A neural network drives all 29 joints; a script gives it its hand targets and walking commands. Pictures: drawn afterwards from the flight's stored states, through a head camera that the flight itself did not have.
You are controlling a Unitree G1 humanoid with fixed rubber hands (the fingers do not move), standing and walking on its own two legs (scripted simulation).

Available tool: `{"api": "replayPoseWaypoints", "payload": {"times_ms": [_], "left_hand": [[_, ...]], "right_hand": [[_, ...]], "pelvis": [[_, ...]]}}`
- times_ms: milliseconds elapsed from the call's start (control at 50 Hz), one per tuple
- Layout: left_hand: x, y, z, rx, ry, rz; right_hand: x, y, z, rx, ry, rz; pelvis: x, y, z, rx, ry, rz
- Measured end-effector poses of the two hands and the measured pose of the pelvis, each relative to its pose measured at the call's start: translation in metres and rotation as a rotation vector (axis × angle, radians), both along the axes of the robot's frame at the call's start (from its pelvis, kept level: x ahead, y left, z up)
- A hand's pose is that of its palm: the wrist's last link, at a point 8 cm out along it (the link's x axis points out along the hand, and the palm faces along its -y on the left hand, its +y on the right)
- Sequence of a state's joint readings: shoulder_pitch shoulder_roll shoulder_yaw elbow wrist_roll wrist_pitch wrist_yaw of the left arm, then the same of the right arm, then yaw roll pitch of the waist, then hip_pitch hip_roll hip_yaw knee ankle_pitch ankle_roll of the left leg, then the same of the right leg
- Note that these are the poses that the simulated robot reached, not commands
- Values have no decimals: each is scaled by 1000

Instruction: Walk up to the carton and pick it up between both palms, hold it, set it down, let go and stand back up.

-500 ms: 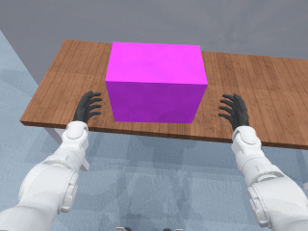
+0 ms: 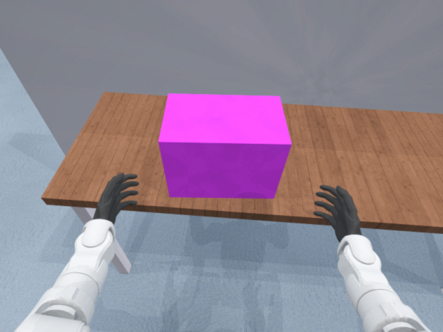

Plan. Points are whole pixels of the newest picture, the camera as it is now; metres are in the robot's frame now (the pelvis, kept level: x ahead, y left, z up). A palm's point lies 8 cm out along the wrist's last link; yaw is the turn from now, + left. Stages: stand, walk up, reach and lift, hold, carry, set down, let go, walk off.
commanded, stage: set down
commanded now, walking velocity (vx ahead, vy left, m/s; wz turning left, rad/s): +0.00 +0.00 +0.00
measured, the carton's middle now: (223, 148) +0.53 +0.00 -0.01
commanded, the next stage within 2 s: none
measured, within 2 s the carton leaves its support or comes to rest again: neither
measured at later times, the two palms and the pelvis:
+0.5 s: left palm (96, 260) +0.24 +0.22 +0.01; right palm (375, 275) +0.22 -0.25 +0.02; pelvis +0.01 +0.00 +0.01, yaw +0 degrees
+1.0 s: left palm (95, 277) +0.22 +0.22 -0.01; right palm (373, 285) +0.21 -0.25 +0.01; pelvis +0.03 -0.01 +0.01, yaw +0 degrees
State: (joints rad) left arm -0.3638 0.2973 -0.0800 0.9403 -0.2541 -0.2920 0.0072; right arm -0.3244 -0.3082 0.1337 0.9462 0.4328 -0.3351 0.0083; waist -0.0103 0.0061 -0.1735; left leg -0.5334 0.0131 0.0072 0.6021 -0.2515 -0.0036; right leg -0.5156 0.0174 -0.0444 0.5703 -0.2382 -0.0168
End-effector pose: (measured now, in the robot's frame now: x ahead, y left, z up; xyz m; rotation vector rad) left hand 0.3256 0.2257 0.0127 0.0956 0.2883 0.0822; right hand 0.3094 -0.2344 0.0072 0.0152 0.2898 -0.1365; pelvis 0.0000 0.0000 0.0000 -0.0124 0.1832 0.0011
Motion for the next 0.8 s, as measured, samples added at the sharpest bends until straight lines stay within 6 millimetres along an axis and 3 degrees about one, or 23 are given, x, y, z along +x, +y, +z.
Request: {"api": "replayPoseWaypoints", "payload": {"times_ms": [200, 380, 500, 800], "left_hand": [[-38, 3, -4, -32, 1, 6], [-70, -1, -13, -63, 26, 7], [-88, -3, -6, -59, 19, 15], [-113, -4, -19, -61, 107, 37]], "right_hand": [[-28, -5, 18, -39, -51, 8], [-67, -11, 8, -52, 11, 12], [-90, -20, 8, -57, 8, -10], [-100, -17, 13, -82, 37, 32]], "pelvis": [[-5, 0, 3, 0, -100, 2], [-3, -2, 6, 3, -156, 2], [5, -3, 9, 4, -179, 3], [17, -7, 13, 10, -209, 2]]}}
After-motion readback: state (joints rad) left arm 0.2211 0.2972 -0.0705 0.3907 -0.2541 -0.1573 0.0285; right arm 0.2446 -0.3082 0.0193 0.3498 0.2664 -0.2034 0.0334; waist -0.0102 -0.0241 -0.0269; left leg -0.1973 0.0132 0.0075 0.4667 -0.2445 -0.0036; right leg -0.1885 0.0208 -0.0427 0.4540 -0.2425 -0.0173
